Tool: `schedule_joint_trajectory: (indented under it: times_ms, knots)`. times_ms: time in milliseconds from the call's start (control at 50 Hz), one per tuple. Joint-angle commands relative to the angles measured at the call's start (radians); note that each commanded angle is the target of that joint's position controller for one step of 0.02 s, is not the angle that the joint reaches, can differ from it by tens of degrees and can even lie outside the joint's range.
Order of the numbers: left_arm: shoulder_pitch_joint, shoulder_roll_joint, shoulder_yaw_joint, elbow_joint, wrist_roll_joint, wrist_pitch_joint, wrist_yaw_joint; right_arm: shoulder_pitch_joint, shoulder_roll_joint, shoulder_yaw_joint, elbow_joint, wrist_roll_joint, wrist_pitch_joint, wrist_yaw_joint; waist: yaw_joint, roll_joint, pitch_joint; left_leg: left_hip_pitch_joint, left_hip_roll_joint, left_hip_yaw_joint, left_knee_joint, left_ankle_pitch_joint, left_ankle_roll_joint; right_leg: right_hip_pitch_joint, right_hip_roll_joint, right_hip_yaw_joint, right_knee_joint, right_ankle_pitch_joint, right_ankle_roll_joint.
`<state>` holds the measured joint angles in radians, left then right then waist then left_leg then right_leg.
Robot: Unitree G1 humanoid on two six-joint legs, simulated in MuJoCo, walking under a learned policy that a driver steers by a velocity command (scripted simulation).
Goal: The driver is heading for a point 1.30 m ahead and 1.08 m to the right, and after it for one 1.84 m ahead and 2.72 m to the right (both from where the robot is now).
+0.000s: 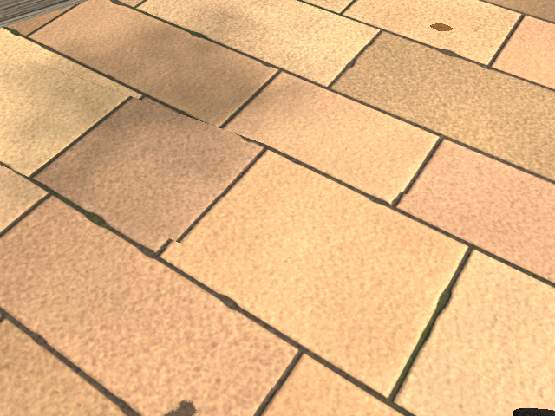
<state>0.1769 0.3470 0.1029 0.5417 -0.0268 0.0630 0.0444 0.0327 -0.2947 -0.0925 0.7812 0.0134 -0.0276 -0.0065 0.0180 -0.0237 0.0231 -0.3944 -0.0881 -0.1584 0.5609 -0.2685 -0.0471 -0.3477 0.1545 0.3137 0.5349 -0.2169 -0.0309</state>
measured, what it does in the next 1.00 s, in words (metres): goes down, turning right: left foot, then right foot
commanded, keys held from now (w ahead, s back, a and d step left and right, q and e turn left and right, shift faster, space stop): e+shift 0.20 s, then w+e+shift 0.78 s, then w+q+shift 0.02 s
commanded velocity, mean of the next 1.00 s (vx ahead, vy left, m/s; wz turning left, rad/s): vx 0.57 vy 0.00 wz -0.99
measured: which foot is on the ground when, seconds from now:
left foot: up 0.00-0.02, down 0.04-0.56, up 0.58-0.96, down 0.98-1.00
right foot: down 0.00-0.02, up 0.04-0.54, down 0.56-0.98, up 1.00-1.00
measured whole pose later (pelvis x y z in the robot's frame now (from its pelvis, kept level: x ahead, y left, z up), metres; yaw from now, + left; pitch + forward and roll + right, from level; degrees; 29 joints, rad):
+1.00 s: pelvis +0.32 -0.33 -0.06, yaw -58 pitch +2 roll -2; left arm 0.49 0.40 0.09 0.87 0.03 -0.04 -0.01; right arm 0.01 -0.33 -0.02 0.63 -0.03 -0.06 0.00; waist 0.10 0.00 0.04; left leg -0.48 0.01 -0.03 0.57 -0.14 -0.01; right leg 0.10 0.14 0.26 0.77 -0.52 -0.14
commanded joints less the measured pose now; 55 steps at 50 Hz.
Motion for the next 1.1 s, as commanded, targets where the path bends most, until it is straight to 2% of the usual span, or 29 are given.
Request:
schedule_joint_trajectory:
  times_ms: [20, 40, 60, 80, 100, 140, 200, 260, 420, 440, 500, 540, 560, 580, 600, 640, 680, 740, 800, 880, 920, 960, 980, 1000, 1020, 1040, 1060, 1080, 1100]
  knots:
    - [-0.045, 0.134, 0.037, -0.089, -0.009, -0.005, -0.003, 0.065, -0.142, -0.045, -0.047, -0.002, -0.021, 0.003, -0.042, -0.123, -0.158, 0.206, 0.083, -0.003, -0.234, 0.162, 0.039, 0.075, -0.173, 0.262, -0.025, 0.084, -0.082]
    - [0.042, 0.063, 0.017, -0.076, 0.003, -0.001, -0.009, 0.063, -0.190, -0.053, -0.058, -0.015, -0.010, -0.002, 0.008, 0.073, -0.210, 0.360, 0.285, -0.163, -0.232, 0.237, 0.122, -0.042, -0.071, 0.128, 0.168, -0.282, -0.036]
    - [0.050, 0.085, 0.022, -0.107, -0.004, -0.009, -0.014, 0.058, -0.221, -0.053, -0.058, -0.049, 0.001, -0.003, 0.038, 0.303, -0.153, 0.344, 0.433, -0.381, -0.278, 0.354, 0.273, -0.239, 0.029, -0.059, 0.376, -0.440, 0.015]
    - [0.058, 0.175, 0.046, -0.094, 0.009, -0.020, -0.021, 0.028, -0.179, -0.047, -0.081, -0.048, -0.003, -0.007, 0.033, 0.262, -0.119, 0.309, 0.493, -0.392, -0.280, 0.345, 0.331, -0.301, -0.067, -0.092, 0.549, -0.384, 0.059]
    - [0.064, 0.208, 0.058, -0.065, 0.006, -0.018, -0.025, -0.018, -0.124, -0.032, -0.103, -0.036, 0.001, -0.018, 0.032, 0.192, -0.097, 0.283, 0.429, -0.260, -0.262, 0.295, 0.299, -0.299, -0.104, -0.118, 0.613, -0.302, 0.074]
    - [0.071, 0.165, 0.049, -0.044, 0.008, -0.001, -0.026, -0.043, -0.097, -0.020, -0.116, -0.018, 0.016, -0.037, 0.021, 0.138, -0.065, 0.266, 0.332, -0.102, -0.250, 0.236, 0.242, -0.324, -0.130, -0.164, 0.704, -0.192, 0.096]
    - [0.003, 0.098, 0.020, -0.082, -0.008, -0.002, -0.038, 0.030, -0.126, -0.022, -0.099, -0.029, 0.029, -0.048, -0.031, 0.148, -0.052, 0.315, 0.327, 0.015, -0.270, 0.344, 0.261, -0.368, -0.187, -0.262, 0.640, -0.139, 0.118]
    - [-0.032, 0.093, 0.010, -0.104, -0.010, -0.013, -0.049, 0.145, -0.180, -0.041, -0.080, -0.013, 0.019, -0.037, -0.094, 0.197, -0.113, 0.423, 0.387, -0.015, -0.358, -0.071, 0.254, -0.412, -0.244, -0.295, 0.564, -0.126, 0.110]
    - [-0.052, 0.053, -0.004, -0.090, -0.005, -0.040, -0.073, 0.155, -0.225, -0.058, -0.072, 0.003, -0.033, -0.002, -0.075, 0.159, -0.014, 0.387, 0.442, 0.139, -0.436, -0.257, 0.190, -0.331, -0.299, -0.350, 0.372, -0.115, 0.037]
    - [-0.089, 0.057, -0.016, -0.090, 0.090, -0.005, -0.127, 0.199, -0.204, -0.043, -0.064, -0.064, -0.025, 0.024, -0.078, 0.149, -0.026, 0.357, 0.433, 0.251, -0.414, -0.288, 0.141, -0.227, -0.259, -0.399, 0.272, -0.128, 0.016]
    - [-0.073, 0.067, -0.011, -0.069, 0.064, 0.007, -0.158, 0.171, -0.222, -0.045, -0.077, -0.053, -0.008, 0.044, -0.043, 0.197, -0.003, 0.244, 0.424, 0.344, -0.332, -0.262, 0.095, -0.016, -0.214, -0.500, 0.219, -0.137, -0.034]
    - [0.172, 0.086, 0.005, 0.035, 0.064, -0.007, -0.125, 0.156, -0.221, -0.040, -0.081, -0.037, 0.003, 0.047, 0.103, 0.063, -0.052, 0.132, 0.371, 0.457, 0.067, 0.071, 0.089, 0.269, -0.115, -0.538, 0.123, -0.190, -0.071]
    - [0.437, 0.153, 0.027, 0.139, 0.060, -0.021, -0.096, 0.092, -0.162, -0.018, -0.112, -0.052, 0.003, 0.048, 0.237, -0.199, -0.056, -0.123, 0.292, 0.471, 0.555, 0.032, 0.071, 0.467, -0.139, -0.364, 0.022, -0.324, -0.114]
    - [0.380, 0.275, 0.028, 0.116, 0.027, -0.029, -0.082, 0.044, -0.024, 0.022, -0.221, -0.066, -0.009, 0.054, 0.140, -0.510, 0.023, -0.574, 0.116, 0.344, 0.829, -0.393, 0.023, 0.498, -0.350, 0.204, -0.192, -0.406, -0.209]
    - [0.349, 0.264, 0.026, 0.066, 0.017, -0.048, -0.075, -0.071, -0.101, 0.017, -0.271, -0.102, -0.022, 0.045, 0.178, -0.279, 0.021, -0.667, 0.132, 0.170, 0.854, -0.321, 0.012, 0.467, -0.443, 0.388, -0.339, -0.318, -0.256]
    - [0.281, 0.221, 0.013, 0.083, 0.051, -0.062, -0.061, 0.013, -0.158, 0.013, -0.214, -0.086, -0.037, 0.048, 0.076, -0.077, 0.043, -0.542, 0.204, 0.137, 0.687, -0.144, 0.014, 0.365, -0.428, 0.244, -0.304, -0.291, -0.259]
    - [0.188, 0.182, -0.006, 0.074, 0.051, -0.081, -0.058, 0.077, -0.183, 0.011, -0.165, -0.083, -0.024, 0.055, 0.012, -0.078, 0.065, -0.381, 0.223, 0.138, 0.541, -0.023, -0.003, 0.240, -0.330, 0.127, -0.344, -0.254, -0.239]
    - [0.212, 0.162, -0.010, 0.121, 0.038, -0.112, -0.060, -0.019, -0.157, 0.022, -0.181, -0.067, -0.002, 0.057, 0.009, -0.027, 0.095, -0.347, 0.181, 0.155, 0.359, 0.138, -0.032, 0.219, -0.255, 0.052, -0.390, -0.061, -0.248]
    - [0.251, 0.173, 0.000, 0.166, 0.027, -0.125, -0.058, -0.112, -0.113, 0.044, -0.207, -0.052, -0.005, 0.065, 0.033, -0.026, 0.087, -0.269, 0.130, 0.160, 0.137, 0.274, -0.031, 0.247, -0.219, 0.005, -0.344, 0.164, -0.233]
    - [0.240, 0.196, 0.015, 0.198, 0.017, -0.138, -0.049, -0.151, -0.118, 0.047, -0.235, -0.031, -0.012, 0.057, 0.034, -0.036, 0.073, -0.046, 0.117, 0.121, -0.041, 0.403, 0.012, 0.234, -0.254, 0.059, -0.365, 0.277, -0.185]
    - [0.200, 0.226, 0.026, 0.204, 0.023, -0.137, -0.045, -0.023, -0.155, 0.033, -0.195, -0.028, -0.016, 0.037, -0.023, -0.044, 0.017, 0.150, 0.097, 0.116, -0.053, 0.322, 0.028, 0.261, -0.245, 0.067, -0.272, 0.460, -0.146]
    - [0.125, 0.263, 0.036, 0.211, 0.055, -0.130, -0.054, 0.379, -0.234, -0.010, -0.091, -0.018, -0.019, -0.003, -0.234, -0.017, -0.160, 0.535, 0.102, 0.151, 0.017, 0.129, 0.035, 0.170, -0.179, 0.022, 0.214, 0.645, -0.116]
    - [0.139, 0.123, 0.003, 0.212, 0.067, -0.133, -0.057, 0.549, -0.278, -0.025, -0.045, -0.040, -0.022, -0.025, -0.262, 0.094, -0.241, 0.747, 0.238, -0.018, 0.044, -0.146, 0.028, -0.018, -0.101, -0.007, 0.589, 0.248, -0.108]
    - [0.090, -0.016, -0.044, 0.166, 0.077, -0.147, -0.059, 0.633, -0.300, -0.018, -0.030, -0.066, -0.027, -0.029, -0.249, 0.370, -0.245, 0.781, 0.385, -0.264, -0.063, -0.352, -0.019, -0.214, -0.013, -0.068, 0.867, -0.353, -0.123]
    - [0.288, -0.007, -0.055, 0.153, 0.010, -0.157, -0.060, 0.458, -0.328, -0.026, -0.051, -0.072, -0.043, -0.015, -0.072, 0.568, -0.281, 0.742, 0.489, -0.795, -0.354, -0.426, 0.103, -0.365, 0.021, -0.071, 0.926, -0.261, -0.114]
    - [0.275, 0.072, -0.052, 0.234, 0.038, -0.140, -0.052, 0.297, -0.199, -0.010, -0.091, -0.065, -0.047, 0.002, -0.037, 0.262, -0.151, 0.594, 0.458, -0.695, -0.376, -0.532, 0.172, -0.355, -0.097, -0.114, 0.873, -0.110, -0.116]
    - [0.182, 0.100, -0.046, 0.242, 0.058, -0.133, -0.062, 0.268, -0.129, 0.002, -0.076, -0.059, -0.050, 0.009, -0.047, 0.119, -0.047, 0.441, 0.403, -0.521, -0.348, -0.387, 0.203, -0.301, -0.124, -0.136, 0.806, -0.033, -0.101]
    - [0.095, 0.102, -0.043, 0.225, 0.073, -0.131, -0.071, 0.281, -0.104, 0.015, -0.045, -0.063, -0.054, 0.019, -0.045, 0.056, -0.002, 0.360, 0.342, -0.397, -0.329, -0.251, 0.206, -0.277, -0.141, -0.132, 0.730, -0.023, -0.091]
    - [0.033, 0.081, -0.050, 0.203, 0.089, -0.129, -0.080, 0.353, -0.103, 0.024, 0.002, -0.055, -0.062, 0.020, -0.050, 0.084, 0.034, 0.321, 0.305, -0.313, -0.303, -0.048, 0.218, -0.268, -0.142, -0.128, 0.667, -0.048, -0.077]
Keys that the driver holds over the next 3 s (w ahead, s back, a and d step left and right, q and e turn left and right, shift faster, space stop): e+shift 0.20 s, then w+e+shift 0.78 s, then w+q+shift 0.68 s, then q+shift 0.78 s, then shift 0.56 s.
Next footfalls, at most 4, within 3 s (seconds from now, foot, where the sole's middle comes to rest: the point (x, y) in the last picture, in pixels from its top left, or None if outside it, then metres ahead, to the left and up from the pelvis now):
0.04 left None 0.08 0.13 -0.77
0.56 right None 0.05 -0.19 -0.77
0.98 left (460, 402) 0.49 -0.39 -0.81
1.42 right None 0.55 -0.86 -0.85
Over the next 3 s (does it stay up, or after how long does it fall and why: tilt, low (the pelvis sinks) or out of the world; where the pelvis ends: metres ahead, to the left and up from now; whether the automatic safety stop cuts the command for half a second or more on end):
stays up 0.95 -1.10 -0.12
